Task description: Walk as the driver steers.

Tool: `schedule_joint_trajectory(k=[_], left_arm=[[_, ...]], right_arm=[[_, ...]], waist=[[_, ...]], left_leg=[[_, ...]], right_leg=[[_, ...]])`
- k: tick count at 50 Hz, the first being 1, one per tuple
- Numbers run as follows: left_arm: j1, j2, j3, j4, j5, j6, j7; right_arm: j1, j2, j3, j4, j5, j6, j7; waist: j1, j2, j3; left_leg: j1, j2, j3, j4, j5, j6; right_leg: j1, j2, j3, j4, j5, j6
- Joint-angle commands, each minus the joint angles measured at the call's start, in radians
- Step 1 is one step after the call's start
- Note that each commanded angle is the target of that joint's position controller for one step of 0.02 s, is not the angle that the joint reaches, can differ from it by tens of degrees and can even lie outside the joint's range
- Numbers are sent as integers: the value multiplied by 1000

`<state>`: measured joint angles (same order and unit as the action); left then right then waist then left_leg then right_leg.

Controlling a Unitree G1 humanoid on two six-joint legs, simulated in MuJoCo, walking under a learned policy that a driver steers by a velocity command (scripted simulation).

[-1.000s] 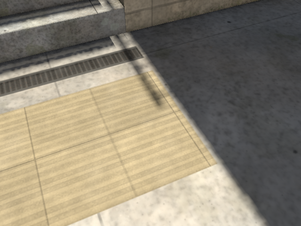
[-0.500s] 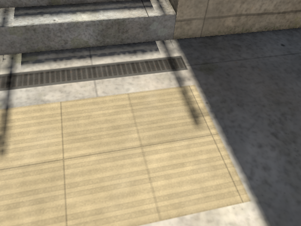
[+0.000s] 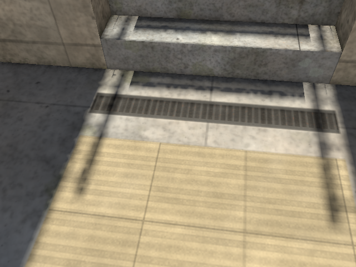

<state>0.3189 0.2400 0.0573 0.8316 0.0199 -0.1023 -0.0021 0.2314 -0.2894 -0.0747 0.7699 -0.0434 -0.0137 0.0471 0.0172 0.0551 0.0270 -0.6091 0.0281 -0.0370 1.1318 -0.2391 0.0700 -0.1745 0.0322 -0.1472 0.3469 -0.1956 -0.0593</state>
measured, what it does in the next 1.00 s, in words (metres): walks ahead: left foot, then right foot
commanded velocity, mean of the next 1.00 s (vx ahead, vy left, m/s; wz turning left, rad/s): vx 0.50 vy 0.00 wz -0.09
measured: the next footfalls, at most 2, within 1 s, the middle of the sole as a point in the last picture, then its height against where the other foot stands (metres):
left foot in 0.30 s outside the picture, level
right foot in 0.84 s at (200, 235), level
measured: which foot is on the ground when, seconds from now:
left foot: up 0.00-0.28, down 0.30-0.82, up 0.84-1.00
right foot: down 0.00-0.30, up 0.32-0.82, down 0.84-1.00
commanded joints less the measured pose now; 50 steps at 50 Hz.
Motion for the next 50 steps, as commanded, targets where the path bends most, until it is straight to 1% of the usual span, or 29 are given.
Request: schedule_joint_trajectory(k=[1,6,10,12,13,14,15,16,17,18,19,20,21,22,24,26,30,35,38,40,41,42,43,44,45,46,47,48,50], left_arm=[[18,76,11,-35,-2,-24,-4],[72,101,12,-5,-3,-16,1],[158,127,13,42,0,5,13],[176,151,13,66,1,20,17],[180,165,13,75,2,29,18],[184,159,6,83,-4,37,18],[173,128,-7,57,-12,35,16],[246,-2,-39,3,-40,32,-11],[123,129,1,1,-28,35,1],[33,119,2,-27,-37,28,0],[32,96,-5,-18,-37,22,-3],[52,86,-2,6,-21,33,-4],[103,71,-3,29,-3,52,-9],[124,56,-1,46,5,67,-15],[106,36,2,42,8,83,-29],[31,29,5,21,7,88,-36],[-111,20,-1,-24,6,83,-43],[-272,12,-18,-87,14,77,-58],[-253,28,-11,-95,15,77,-54],[-132,57,5,-66,17,76,-45],[-17,83,20,-32,20,69,-40],[135,151,49,10,32,63,-27],[129,277,82,3,30,66,-13],[151,269,82,-4,-8,79,-13],[83,240,74,-1,-10,83,-3],[34,182,60,-3,-13,81,-1],[-7,150,51,-6,-14,75,0],[-32,124,42,-9,-19,67,2],[-27,127,38,-9,-24,45,-2]], right_arm=[[-19,0,9,-72,0,1,16],[-205,25,31,-130,8,-9,35],[-287,24,37,-160,0,-11,35],[-246,12,31,-144,-8,-15,21],[-164,-2,24,-117,-11,-22,14],[-6,-20,12,-59,-20,-34,4],[167,-86,-9,-13,-40,-43,-12],[219,-194,-30,-5,-34,-45,-28],[260,-182,-37,-8,2,-34,-46],[172,-147,-25,14,11,-40,-52],[115,-89,-9,19,13,-49,-48],[71,-48,3,23,16,-60,-45],[43,-15,13,27,22,-67,-45],[45,4,19,33,22,-77,-44],[67,-14,15,57,29,-96,-45],[94,-23,12,77,28,-104,-46],[130,-10,20,107,26,-106,-51],[215,-40,19,155,24,-98,-70],[214,-72,14,171,19,-85,-81],[192,-107,5,170,14,-70,-87],[183,-122,1,163,16,-61,-86],[165,-119,2,141,19,-60,-81],[230,14,29,78,32,-67,-55],[97,-65,15,41,27,-83,-49],[16,-63,19,10,35,-99,-44],[21,-63,22,13,36,-109,-45],[32,-57,20,23,26,-102,-48],[54,-49,23,22,8,-81,-48],[70,-27,26,21,-8,-43,-41]], waist=[[-23,-117,14],[17,-123,46],[44,-122,71],[18,-142,39],[-21,-150,-11],[-91,-122,-98],[-164,-63,-220],[-125,188,-377],[-178,24,-373],[-136,5,-211],[-89,-23,-121],[-48,-29,-70],[-13,0,-49],[-2,3,-43],[16,2,-15],[9,6,23],[-12,6,65],[-58,1,96],[-31,19,62],[28,43,-19],[80,31,-88],[154,-39,-174],[74,-298,-267],[124,-179,-313],[98,-120,-148],[52,-40,-76],[7,-3,-26],[-26,-12,-21],[-49,-31,-32]], left_leg=[[-119,48,-26,-38,104,-11],[-50,37,76,-332,260,-3],[4,2,130,-484,137,34],[108,-59,161,-534,30,70],[210,-96,165,-568,1,92],[430,-123,159,-652,49,117],[726,37,-22,-653,-15,161],[1069,419,-550,-712,19,313],[997,406,-601,-788,103,292],[859,350,-393,-801,219,245],[709,306,-278,-838,302,196],[613,261,-188,-869,333,149],[533,231,-122,-903,325,120],[494,216,-87,-929,331,109],[477,204,-27,-970,357,106],[480,195,34,-999,356,97],[511,171,136,-1005,395,80],[632,208,209,-972,514,66],[720,225,257,-838,850,48],[738,231,278,-615,1070,43],[685,224,283,-425,1005,38],[501,193,288,-142,743,11],[39,-5,254,258,-200,-48],[-127,-71,23,375,-274,-52],[-202,6,-13,325,-156,-43],[-145,43,-4,222,-79,-42],[-79,66,-5,147,-64,-51],[-7,77,-7,98,-63,-68],[42,77,7,28,-69,-92]], right_leg=[[44,-291,171,-208,210,-116],[65,-259,16,-193,310,-79],[183,-298,-8,-151,419,-78],[236,-309,-33,-32,718,-73],[249,-309,-48,90,847,-69],[184,-287,-76,276,828,-54],[-30,-258,-69,537,526,-39],[-448,-73,-44,933,-360,12],[-525,-49,131,1039,-330,3],[-556,-90,182,1006,-218,-12],[-507,-117,184,918,-157,-15],[-452,-135,188,858,-132,-10],[-387,-139,186,826,-116,0],[-353,-132,183,818,-101,4],[-385,-127,181,801,-50,9],[-458,-135,178,764,34,15],[-516,-127,148,581,187,17],[-489,-99,47,354,205,-24],[-400,-34,-10,299,78,-78],[-255,37,-36,285,-36,-126],[-102,66,-19,227,-46,-155],[139,-12,127,155,-89,-205],[480,-333,655,114,-51,-378],[512,-370,912,-49,-98,-413],[395,-358,746,-77,-43,-369],[257,-324,648,-91,73,-321],[145,-272,559,-100,187,-280],[68,-230,494,-113,258,-261],[13,-182,428,-122,348,-251]])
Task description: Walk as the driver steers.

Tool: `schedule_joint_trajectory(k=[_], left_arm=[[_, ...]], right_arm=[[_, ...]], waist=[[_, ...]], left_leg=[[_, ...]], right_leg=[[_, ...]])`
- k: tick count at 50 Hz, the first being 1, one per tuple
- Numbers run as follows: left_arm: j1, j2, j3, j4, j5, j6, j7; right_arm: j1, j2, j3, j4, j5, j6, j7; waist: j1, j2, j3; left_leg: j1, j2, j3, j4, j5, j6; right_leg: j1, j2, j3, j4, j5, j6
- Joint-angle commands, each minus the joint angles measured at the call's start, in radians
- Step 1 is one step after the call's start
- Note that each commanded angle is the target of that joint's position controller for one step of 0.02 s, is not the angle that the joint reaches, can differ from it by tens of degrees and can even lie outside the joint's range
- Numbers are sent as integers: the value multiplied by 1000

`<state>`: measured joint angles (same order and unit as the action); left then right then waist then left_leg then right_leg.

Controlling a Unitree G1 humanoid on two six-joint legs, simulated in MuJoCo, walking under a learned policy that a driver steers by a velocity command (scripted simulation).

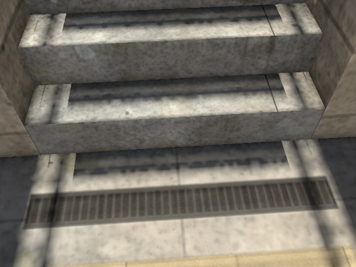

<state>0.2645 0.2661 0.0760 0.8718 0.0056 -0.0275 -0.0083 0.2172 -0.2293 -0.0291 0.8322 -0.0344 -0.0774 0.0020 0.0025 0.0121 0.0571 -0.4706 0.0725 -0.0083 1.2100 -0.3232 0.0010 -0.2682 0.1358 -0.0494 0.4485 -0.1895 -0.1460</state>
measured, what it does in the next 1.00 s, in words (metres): walks ahead: left foot, then right foot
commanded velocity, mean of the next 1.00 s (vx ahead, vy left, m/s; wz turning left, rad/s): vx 0.50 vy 0.00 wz -0.25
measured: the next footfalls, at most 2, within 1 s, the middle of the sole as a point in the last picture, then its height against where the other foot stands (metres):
left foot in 0.36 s outside the picture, level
right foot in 0.86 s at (237, 243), level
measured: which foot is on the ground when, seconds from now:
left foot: up 0.00-0.34, down 0.36-0.86, up 0.88-1.00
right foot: down 0.00-0.38, up 0.40-0.84, down 0.86-1.00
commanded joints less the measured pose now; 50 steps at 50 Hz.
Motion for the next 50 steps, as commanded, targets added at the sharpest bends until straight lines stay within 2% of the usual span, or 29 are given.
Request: schedule_joint_trajectory(k=[1,3,7,12,14,15,17,18,19,20,21,22,23,25,27,30,33,37,40,41,42,43,44,45,46,47,48,49,50], left_arm=[[41,117,23,-45,-9,-36,3],[76,138,28,-40,-8,-40,3],[156,140,29,-34,-9,-34,2],[226,152,30,-34,6,-29,12],[208,169,34,-46,14,-29,20],[177,180,36,-57,14,-30,24],[113,196,38,-74,12,-37,16],[110,170,31,-76,4,-46,5],[156,75,5,-108,-21,-55,2],[246,75,2,-122,-19,-51,2],[239,120,5,-77,10,-36,9],[159,113,2,-76,21,-33,-1],[117,93,-3,-86,23,-31,-9],[98,80,-8,-89,41,-15,-23],[91,73,-12,-93,42,-6,-30],[-20,64,-24,-129,43,-5,-38],[-153,37,-46,-164,39,-12,-49],[-267,40,-55,-193,28,-24,-44],[-247,74,-44,-189,31,-43,-29],[-169,82,-37,-162,36,-53,-21],[-48,115,-22,-113,48,-66,-9],[126,193,1,-88,69,-76,16],[169,304,29,-78,68,-65,26],[126,236,22,-80,41,-55,27],[43,155,-1,-91,31,-61,23],[-4,95,-18,-89,29,-67,20],[-19,74,-25,-81,27,-75,22],[-21,67,-26,-67,31,-82,22],[-20,74,-21,-51,28,-95,23]], right_arm=[[71,-79,-18,-49,-18,32,7],[-6,-76,-15,-82,-16,40,10],[-170,-82,-10,-137,-8,41,15],[-308,-92,0,-193,2,26,21],[-308,-111,-2,-206,8,16,20],[-266,-125,-6,-200,9,10,19],[-65,-167,-25,-141,12,-5,3],[80,-208,-40,-110,-3,-18,-10],[216,-288,-58,-114,-30,-19,-27],[171,-321,-70,-104,-23,-3,-23],[95,-225,-56,-119,-10,5,-14],[46,-144,-38,-121,2,4,-6],[23,-113,-28,-110,0,2,-2],[49,-110,-25,-71,5,-15,-1],[91,-122,-29,-40,16,-37,9],[116,-136,-34,-11,24,-45,14],[142,-131,-34,16,26,-39,17],[218,-163,-44,60,29,-37,17],[194,-197,-55,64,20,-29,12],[174,-203,-57,63,25,-27,11],[180,-166,-45,68,28,-25,15],[151,-117,-29,35,31,-29,14],[235,-15,-5,5,60,-26,11],[202,-124,-30,39,35,-7,4],[149,-129,-36,38,30,-3,13],[128,-110,-33,45,31,0,22],[119,-94,-33,54,21,10,27],[113,-92,-35,55,2,19,33],[107,-74,-32,56,0,27,34]], waist=[[-36,2,-58],[-18,-21,-35],[48,-63,-20],[101,-80,-19],[86,-89,-19],[58,-97,-24],[-39,-80,-101],[-105,-18,-197],[-126,123,-355],[-45,323,-387],[-20,142,-238],[-27,26,-132],[-12,12,-72],[5,80,-50],[14,90,-69],[7,82,-40],[-18,81,-12],[-48,81,-2],[-24,73,-22],[19,56,-59],[61,10,-135],[138,-85,-261],[107,-299,-329],[99,-169,-264],[64,-112,-154],[40,-104,-108],[20,-119,-79],[8,-111,-67],[-8,-105,-69]], left_leg=[[-101,32,-11,-91,34,-33],[-142,32,6,-182,110,-51],[-202,12,7,-383,268,-61],[-207,-37,3,-544,292,-45],[-145,-50,-14,-609,261,-27],[-64,-60,-19,-652,234,-12],[233,-108,3,-731,179,24],[447,-28,-58,-761,163,62],[692,241,-373,-803,-51,129],[738,371,-803,-943,-85,235],[609,344,-733,-945,-183,242],[487,284,-573,-959,-153,226],[399,228,-442,-985,-42,195],[333,162,-291,-1005,162,172],[341,158,-230,-1011,324,184],[349,154,-159,-1064,331,199],[322,116,-83,-1096,317,182],[338,124,-71,-1062,393,163],[384,152,-116,-964,503,156],[381,132,-104,-871,577,143],[334,73,-72,-703,595,123],[157,8,-33,-449,350,95],[-164,-135,57,-175,-167,65],[-219,-75,-22,-73,-167,85],[-216,-28,-47,-79,-74,96],[-180,-1,-45,-112,-19,90],[-154,12,-44,-132,4,81],[-133,12,-41,-129,26,66],[-115,12,-34,-119,55,62]], right_leg=[[88,-269,309,-229,358,-160],[76,-246,297,-244,345,-142],[143,-223,316,-227,328,-93],[260,-244,374,-152,421,-84],[272,-264,412,-117,445,-69],[249,-268,423,-96,459,-51],[173,-219,405,75,588,-7],[92,-154,342,284,514,18],[-87,-70,238,581,141,50],[-304,22,167,757,-350,62],[-365,-67,191,830,-276,56],[-353,-96,183,802,-192,60],[-333,-121,177,740,-156,65],[-289,-141,166,678,-140,80],[-291,-134,157,650,-120,88],[-369,-168,126,542,-35,111],[-338,-202,54,356,89,130],[-230,-185,8,173,117,127],[-143,-163,8,97,58,104],[-37,-142,1,33,54,94],[144,-147,17,-12,40,77],[390,-354,227,-58,-110,34],[583,-606,601,-175,-215,-63],[473,-587,647,-220,-321,-72],[361,-525,503,-236,-285,-43],[271,-475,379,-265,-152,-20],[222,-443,293,-282,-39,1],[187,-417,217,-293,70,14],[174,-405,159,-291,192,14]])
Over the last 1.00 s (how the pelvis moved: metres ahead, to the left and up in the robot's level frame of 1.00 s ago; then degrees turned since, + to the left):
0.54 0.03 -0.01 -11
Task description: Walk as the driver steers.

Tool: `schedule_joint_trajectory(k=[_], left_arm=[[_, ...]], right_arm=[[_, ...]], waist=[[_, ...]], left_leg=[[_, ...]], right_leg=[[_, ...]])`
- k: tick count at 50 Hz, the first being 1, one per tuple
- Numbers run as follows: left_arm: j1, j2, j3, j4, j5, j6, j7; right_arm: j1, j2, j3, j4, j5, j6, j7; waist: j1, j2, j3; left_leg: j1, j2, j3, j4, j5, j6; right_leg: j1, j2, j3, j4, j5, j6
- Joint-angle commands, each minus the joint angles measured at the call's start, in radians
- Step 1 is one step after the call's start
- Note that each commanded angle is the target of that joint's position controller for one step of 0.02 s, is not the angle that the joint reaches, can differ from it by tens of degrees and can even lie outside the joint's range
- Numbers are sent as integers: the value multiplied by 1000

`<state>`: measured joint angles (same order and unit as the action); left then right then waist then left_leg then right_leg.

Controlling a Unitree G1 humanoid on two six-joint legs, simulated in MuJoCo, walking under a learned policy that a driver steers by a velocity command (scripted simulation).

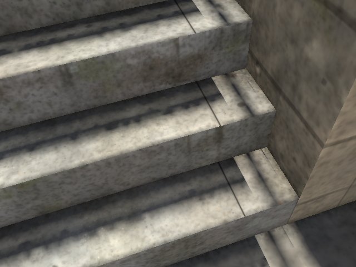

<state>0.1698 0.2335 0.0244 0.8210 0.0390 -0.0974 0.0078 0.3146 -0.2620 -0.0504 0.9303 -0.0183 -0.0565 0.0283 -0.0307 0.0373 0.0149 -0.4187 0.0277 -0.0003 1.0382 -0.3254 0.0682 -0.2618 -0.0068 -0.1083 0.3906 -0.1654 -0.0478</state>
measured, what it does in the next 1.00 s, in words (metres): climbs, turning left: left foot, then right foot 0.21 m higher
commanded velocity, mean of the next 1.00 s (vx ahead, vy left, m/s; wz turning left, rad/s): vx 0.50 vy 0.00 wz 0.53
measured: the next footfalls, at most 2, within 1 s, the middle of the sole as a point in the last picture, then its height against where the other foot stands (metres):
left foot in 0.34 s outside the picture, level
right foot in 0.96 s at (185, 205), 0.21 m higher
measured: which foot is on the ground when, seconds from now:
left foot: up 0.00-0.32, down 0.34-0.96, up 0.98-1.00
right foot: down 0.00-0.32, up 0.34-0.94, down 0.96-1.00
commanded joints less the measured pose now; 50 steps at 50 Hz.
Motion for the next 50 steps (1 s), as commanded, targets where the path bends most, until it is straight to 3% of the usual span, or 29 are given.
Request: schedule_joint_trajectory(k=[1,6,10,13,15,16,17,18,19,20,21,22,24,27,30,31,34,37,38,40,41,43,44,45,46,47,48,49,50], left_arm=[[87,110,34,13,-19,-37,11],[122,87,32,57,-23,-42,6],[132,113,34,81,-40,-47,12],[150,138,41,85,-22,-39,15],[149,170,51,75,-18,-7,13],[143,176,53,69,-25,12,13],[129,168,47,48,-23,18,21],[193,22,11,-15,-13,11,18],[163,61,11,-30,8,9,23],[116,73,12,-27,17,3,18],[83,94,18,-32,10,-6,13],[69,96,21,-27,25,1,13],[77,56,14,-46,24,33,-5],[49,15,1,-93,29,58,-9],[-49,15,-10,-162,31,77,0],[-51,-26,-21,-157,23,80,6],[-209,-5,-22,-266,25,81,24],[-369,-52,-50,-388,30,91,29],[-430,-82,-62,-423,37,91,34],[-486,-80,-71,-484,35,89,35],[-551,-102,-85,-533,50,89,37],[-585,-101,-98,-599,34,100,31],[-481,-142,-114,-594,34,110,20],[-306,-125,-97,-532,21,115,29],[13,-30,-44,-387,-10,117,40],[191,54,7,-331,-14,107,42],[293,128,41,-258,7,91,38],[349,272,71,-182,25,93,63],[188,227,75,-199,-25,111,67]], right_arm=[[-14,-28,-6,-49,-24,14,5],[-187,-2,6,-110,-24,19,11],[-285,8,24,-138,-34,18,19],[-246,-32,15,-129,-46,26,6],[-181,-51,-2,-109,-31,8,2],[-85,-55,-10,-79,-35,-6,-5],[58,-105,-35,-42,-52,-13,-15],[35,-262,-72,-48,-56,-12,-32],[74,-316,-93,-69,-13,3,-40],[2,-264,-87,-86,-5,12,-44],[-58,-188,-68,-97,10,21,-43],[-91,-141,-51,-101,19,22,-52],[-86,-93,-34,-106,14,14,-56],[-27,-122,-39,-92,2,2,-56],[11,-132,-34,-98,5,-6,-72],[48,-129,-36,-93,-8,-4,-78],[178,-148,-40,-66,-3,-10,-92],[246,-153,-37,-39,-8,-28,-101],[287,-152,-37,-20,-19,-36,-93],[285,-151,-30,-3,-8,-40,-90],[284,-132,-27,14,6,-33,-92],[234,-140,-20,11,14,-16,-93],[128,-122,-19,-39,30,1,-97],[-11,-145,-26,-86,45,1,-94],[-19,-276,-62,-119,56,-9,-76],[-22,-317,-86,-100,85,-36,-66],[-26,-276,-88,-92,83,-55,-47],[-14,-74,-51,-161,60,-64,-9],[127,-3,-35,-139,-36,-51,16]], waist=[[15,-111,-35],[27,-129,-9],[34,-124,20],[17,-154,-39],[1,-144,-77],[-45,-109,-124],[-111,-65,-200],[-6,221,-185],[-48,161,-266],[-22,30,-170],[0,-27,-78],[34,-47,-33],[48,-15,-114],[52,-29,-115],[36,-14,-85],[6,75,-120],[-35,19,-50],[-70,9,24],[-104,73,42],[-90,34,81],[-97,14,106],[-85,6,98],[-13,-12,-20],[97,39,-111],[192,82,-364],[289,97,-497],[323,-30,-510],[256,-608,-454],[123,-439,-488]], left_leg=[[-188,64,-34,64,97,-9],[-238,64,12,-116,238,-44],[-100,35,60,-381,328,-24],[-27,-10,105,-335,183,29],[33,-85,143,-407,106,59],[159,-125,154,-497,138,82],[379,-75,60,-542,159,124],[590,238,-368,-554,511,250],[592,320,-654,-716,467,371],[493,304,-545,-745,322,344],[376,251,-438,-768,334,298],[290,209,-373,-779,447,261],[280,162,-297,-696,773,268],[247,112,-264,-657,734,243],[209,87,-300,-668,635,224],[265,107,-347,-662,633,268],[441,170,-503,-695,377,303],[564,209,-570,-730,257,277],[633,237,-607,-728,219,282],[586,221,-551,-775,112,230],[503,198,-530,-814,156,202],[282,131,-450,-993,205,177],[71,126,-347,-1108,514,181],[-40,110,-234,-1019,1007,138],[55,112,-185,-831,1624,87],[180,128,-196,-584,1871,70],[185,72,-228,-236,1601,63],[-119,-251,-249,199,259,-4],[-171,-250,-357,630,128,-4]], right_leg=[[174,-267,182,-237,255,-91],[180,-231,7,-236,391,-89],[158,-235,-63,-221,456,-73],[224,-265,-105,-60,675,-64],[264,-241,-126,152,834,-44],[221,-226,-138,349,798,-29],[50,-218,-131,627,585,-3],[-348,-65,-134,946,-314,58],[-470,10,74,1111,-353,72],[-506,-56,136,1094,-229,65],[-486,-82,129,1008,-139,67],[-449,-96,130,950,-121,70],[-451,-59,91,1203,-153,88],[-568,-53,87,1260,-133,77],[-619,-53,70,1196,-69,94],[-700,-13,31,1412,-135,86],[-1033,-45,108,1581,-253,67],[-1302,-49,154,1736,-424,49],[-1450,-38,169,1910,-534,30],[-1477,-53,191,1850,-620,11],[-1434,-57,201,1801,-659,-7],[-1115,-69,75,1453,-564,9],[-628,-64,22,1234,-422,-13],[-234,-27,64,1079,-370,-43],[92,45,13,1109,-316,-29],[210,75,27,923,-283,-31],[263,74,170,640,-340,-59],[268,-290,838,136,-96,-165],[136,-350,1224,-40,-299,-191]])
Over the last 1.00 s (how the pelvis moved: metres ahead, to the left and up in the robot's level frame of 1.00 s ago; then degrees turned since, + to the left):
0.51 -0.08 0.01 -12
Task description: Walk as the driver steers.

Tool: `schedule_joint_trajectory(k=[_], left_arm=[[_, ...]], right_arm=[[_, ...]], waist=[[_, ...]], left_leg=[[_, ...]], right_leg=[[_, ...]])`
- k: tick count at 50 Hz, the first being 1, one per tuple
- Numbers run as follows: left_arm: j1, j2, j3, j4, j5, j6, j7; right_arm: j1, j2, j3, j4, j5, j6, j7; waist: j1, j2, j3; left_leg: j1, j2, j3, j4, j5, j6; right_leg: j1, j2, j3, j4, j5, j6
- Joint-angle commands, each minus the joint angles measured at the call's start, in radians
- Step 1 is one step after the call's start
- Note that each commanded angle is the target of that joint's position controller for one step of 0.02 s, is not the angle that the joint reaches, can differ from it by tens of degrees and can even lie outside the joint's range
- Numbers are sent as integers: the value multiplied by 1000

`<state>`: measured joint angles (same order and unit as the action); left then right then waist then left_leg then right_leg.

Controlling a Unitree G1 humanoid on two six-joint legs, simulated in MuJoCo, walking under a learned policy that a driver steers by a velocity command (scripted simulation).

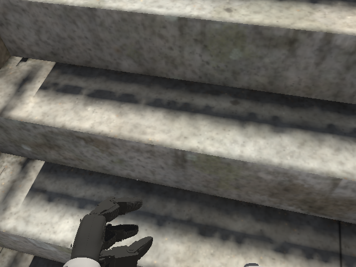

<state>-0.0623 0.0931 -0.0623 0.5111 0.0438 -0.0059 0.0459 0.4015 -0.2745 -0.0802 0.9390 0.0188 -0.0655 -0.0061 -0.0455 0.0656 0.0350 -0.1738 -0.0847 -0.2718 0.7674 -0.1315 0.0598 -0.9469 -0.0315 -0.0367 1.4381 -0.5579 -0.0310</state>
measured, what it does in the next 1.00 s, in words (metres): climbs: left foot 0.21 m higher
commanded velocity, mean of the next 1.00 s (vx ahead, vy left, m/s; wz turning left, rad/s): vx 0.50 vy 0.00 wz -0.20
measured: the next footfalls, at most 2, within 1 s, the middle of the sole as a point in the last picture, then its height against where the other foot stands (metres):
left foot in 0.54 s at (134, 218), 0.21 m higher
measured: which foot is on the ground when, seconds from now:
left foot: up 0.00-0.52, down 0.54-1.00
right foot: down 0.00-0.54, up 0.56-1.00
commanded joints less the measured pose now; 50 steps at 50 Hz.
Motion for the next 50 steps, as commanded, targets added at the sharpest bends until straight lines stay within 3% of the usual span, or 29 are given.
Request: schedule_joint_trajectory(k=[1,2,4,5,7,9,11,14,16,20,22,23,24,25,26,27,28,29,30,32,33,34,37,41,44,47,48,49,50], left_arm=[[244,300,145,107,-52,20,23],[143,201,116,166,-42,9,15],[224,44,89,317,-26,-14,12],[277,18,84,377,-21,-27,3],[365,12,89,455,-12,-56,-29],[368,70,101,464,-16,-83,-46],[363,106,104,440,-41,-108,-24],[540,153,126,469,-44,-145,-6],[623,153,138,472,-17,-135,-15],[697,94,130,500,-23,-128,-2],[685,136,146,474,-34,-108,21],[689,149,157,463,-63,-100,33],[595,132,144,439,-69,-97,24],[592,225,158,407,-49,-124,5],[558,349,194,406,-81,-152,-24],[511,393,221,385,-102,-187,-61],[508,278,197,325,-130,-201,-104],[442,205,196,276,-72,-190,-118],[424,85,184,225,-27,-168,-96],[310,12,160,130,6,-117,-57],[318,-31,133,114,10,-98,-50],[361,-48,112,118,2,-86,-52],[283,-45,89,99,-39,-64,-45],[95,-36,85,40,-32,-12,8],[-18,-21,72,-19,-32,5,3],[-134,-19,66,-65,-25,33,-21],[-179,-23,40,-93,-66,36,-31],[-135,-44,22,-82,-77,39,-28],[-77,9,48,-22,-80,42,-31]], right_arm=[[-9,52,3,-177,-96,-28,54],[-94,79,23,-223,-103,-4,46],[-117,163,60,-251,-102,33,16],[-136,170,69,-262,-81,42,15],[-175,219,91,-300,-57,44,5],[-237,183,94,-352,-63,36,0],[-335,134,81,-395,-45,36,4],[-378,186,77,-389,-49,54,-15],[-528,250,96,-453,-52,40,-16],[-836,253,123,-597,-45,27,0],[-815,251,130,-628,-51,32,37],[-852,299,150,-638,-62,37,47],[-687,303,138,-545,-11,42,42],[-444,238,99,-469,-13,46,23],[-213,146,67,-418,-9,56,5],[-136,45,26,-406,-30,64,-14],[-37,-22,1,-351,-59,31,-28],[-48,-118,-36,-368,-68,50,-30],[-205,-111,-45,-357,-57,36,-12],[-369,24,-13,-222,-24,26,-6],[-349,102,14,-138,-30,17,-10],[-335,176,38,-81,-51,3,-10],[-233,133,35,-26,-56,-58,3],[-82,44,33,57,-57,-117,21],[-56,16,33,59,-49,-117,24],[18,-15,25,60,-49,-93,-18],[20,-95,8,52,-6,-86,-32],[25,-88,9,47,-4,-77,-39],[34,-108,9,20,23,-71,-51]], waist=[[55,-317,-299],[-11,-121,-48],[-48,-84,17],[-43,-104,39],[-30,-158,37],[-57,-98,36],[-42,-58,44],[22,-98,-2],[78,-147,32],[146,-137,129],[149,-149,62],[186,-131,12],[100,-127,-118],[27,-220,-338],[-79,-286,-510],[-138,-251,-570],[-151,-25,-628],[-174,139,-651],[-87,97,-571],[67,-14,-249],[120,-40,-95],[166,-58,-43],[141,-67,14],[104,-40,21],[137,-130,30],[90,-33,-3],[83,37,-15],[73,110,-48],[59,23,-108]], left_leg=[[-531,-88,-24,1052,-11,7],[-670,-26,57,957,79,21],[-728,-39,75,1167,127,37],[-789,-42,69,1208,92,42],[-964,-58,41,1355,14,64],[-986,-19,58,1216,0,65],[-916,-9,138,1018,93,35],[-1145,19,186,1315,15,43],[-1440,61,196,1520,-185,69],[-1548,207,346,1260,-420,66],[-1231,240,398,961,-334,75],[-934,224,394,734,-340,105],[-516,116,536,567,-251,98],[-197,36,499,602,-247,93],[-49,23,450,483,-194,95],[24,50,329,271,-277,96],[287,354,-127,96,-297,187],[191,498,-577,-316,-340,246],[72,513,-584,-392,-486,207],[-201,462,-269,-253,-631,149],[-329,412,-116,-242,-524,120],[-390,386,8,-269,-415,105],[-300,453,193,-405,-29,89],[-85,481,281,-552,-67,106],[-99,386,442,-599,-104,33],[-28,336,508,-625,-36,60],[-30,348,577,-816,73,78],[-49,326,601,-859,240,122],[22,339,631,-720,960,150]], right_leg=[[626,-278,1089,-1057,-241,-207],[492,-226,859,-954,-408,-168],[365,-169,570,-873,-254,-122],[370,-151,433,-894,-129,-107],[506,-164,350,-938,83,-112],[516,-145,219,-1019,212,-89],[463,-148,142,-1090,323,-99],[739,-217,217,-1140,338,-181],[951,-269,282,-1191,255,-203],[1012,-225,266,-1368,228,-188],[938,-210,191,-1549,482,-217],[848,-200,149,-1595,666,-200],[726,-143,52,-1521,1138,-215],[775,-183,52,-1264,1806,-200],[891,-213,69,-1049,2092,-167],[913,-186,106,-800,1953,-127],[527,-74,137,-423,1502,-69],[419,151,170,144,517,-35],[268,123,336,555,526,-12],[72,38,178,669,689,-58],[15,50,178,712,662,-79],[-9,62,188,731,608,-85],[-151,47,221,722,514,-83],[-472,96,151,1084,338,-125],[-437,87,102,862,348,-138],[-390,57,-34,585,391,-104],[-219,10,-142,238,227,-110],[20,9,-193,58,124,-121],[187,85,-283,-40,-12,-121]])
Over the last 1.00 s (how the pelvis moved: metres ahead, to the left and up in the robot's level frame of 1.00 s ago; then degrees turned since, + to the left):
0.44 0.05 0.04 33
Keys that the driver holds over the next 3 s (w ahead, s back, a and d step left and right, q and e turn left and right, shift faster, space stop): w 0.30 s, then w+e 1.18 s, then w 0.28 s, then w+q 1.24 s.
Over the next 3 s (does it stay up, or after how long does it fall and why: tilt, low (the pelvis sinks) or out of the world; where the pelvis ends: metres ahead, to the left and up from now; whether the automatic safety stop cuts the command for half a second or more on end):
stays up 1.03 -0.40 0.98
